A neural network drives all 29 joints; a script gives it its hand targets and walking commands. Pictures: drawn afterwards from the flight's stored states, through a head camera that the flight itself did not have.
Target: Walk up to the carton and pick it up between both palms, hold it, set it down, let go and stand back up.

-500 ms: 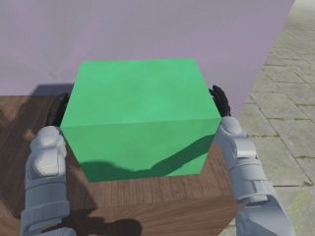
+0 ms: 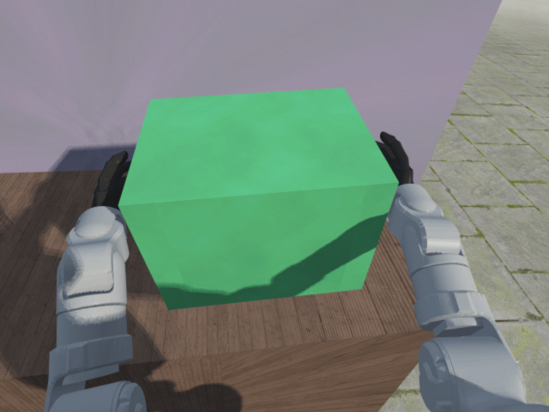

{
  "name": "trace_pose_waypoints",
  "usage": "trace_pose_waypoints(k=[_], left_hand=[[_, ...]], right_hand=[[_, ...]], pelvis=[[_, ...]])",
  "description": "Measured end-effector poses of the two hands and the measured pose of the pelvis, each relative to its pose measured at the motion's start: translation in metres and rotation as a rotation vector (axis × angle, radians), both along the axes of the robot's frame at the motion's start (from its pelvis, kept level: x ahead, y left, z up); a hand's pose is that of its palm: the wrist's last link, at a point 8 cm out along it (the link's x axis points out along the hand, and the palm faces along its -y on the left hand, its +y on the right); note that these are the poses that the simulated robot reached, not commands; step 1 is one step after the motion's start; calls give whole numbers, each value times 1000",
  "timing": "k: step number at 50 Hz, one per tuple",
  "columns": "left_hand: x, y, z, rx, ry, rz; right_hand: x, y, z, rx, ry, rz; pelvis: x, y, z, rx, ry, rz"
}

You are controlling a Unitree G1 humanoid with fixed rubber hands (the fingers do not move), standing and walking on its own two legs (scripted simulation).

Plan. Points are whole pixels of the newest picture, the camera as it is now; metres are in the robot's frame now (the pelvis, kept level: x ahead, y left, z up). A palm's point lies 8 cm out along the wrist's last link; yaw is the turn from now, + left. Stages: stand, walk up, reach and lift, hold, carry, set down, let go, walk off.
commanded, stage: hold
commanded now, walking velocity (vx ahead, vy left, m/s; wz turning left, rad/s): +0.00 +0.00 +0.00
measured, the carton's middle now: (258, 196) +0.41 +0.01 +0.14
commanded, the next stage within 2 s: none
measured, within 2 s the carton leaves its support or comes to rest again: neither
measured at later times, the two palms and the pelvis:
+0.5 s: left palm (98, 210) +0.34 +0.22 +0.17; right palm (389, 188) +0.36 -0.18 +0.19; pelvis +0.01 +0.00 +0.00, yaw +1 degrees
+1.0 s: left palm (98, 205) +0.34 +0.22 +0.18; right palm (389, 179) +0.37 -0.18 +0.20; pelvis +0.00 +0.00 +0.00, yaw +1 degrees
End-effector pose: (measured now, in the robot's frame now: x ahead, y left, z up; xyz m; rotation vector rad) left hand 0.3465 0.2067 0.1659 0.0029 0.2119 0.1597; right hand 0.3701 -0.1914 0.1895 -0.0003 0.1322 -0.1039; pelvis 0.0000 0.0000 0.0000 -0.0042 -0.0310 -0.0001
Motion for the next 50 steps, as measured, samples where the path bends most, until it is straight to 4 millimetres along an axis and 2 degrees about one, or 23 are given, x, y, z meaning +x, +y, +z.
trace_pose_waypoints(k=[4,10,20,31,39,50], left_hand=[[-1,3,5,2,-4,11],[1,10,6,6,9,14],[-5,16,7,20,-15,13],[-7,3,4,20,7,1],[-2,-4,11,20,3,-3],[-4,12,11,-2,1,14]], right_hand=[[2,3,6,2,-3,8],[6,10,3,1,12,9],[-1,16,1,18,-10,6],[-6,3,1,22,3,-3],[-4,-5,3,19,-1,-10],[2,13,11,5,1,9]], pelvis=[[2,-3,0,1,-14,8],[5,-4,0,1,-24,19],[8,3,0,-4,-39,25],[1,4,0,-3,-23,10],[2,-1,0,-1,-12,1],[4,-5,0,0,-33,18]])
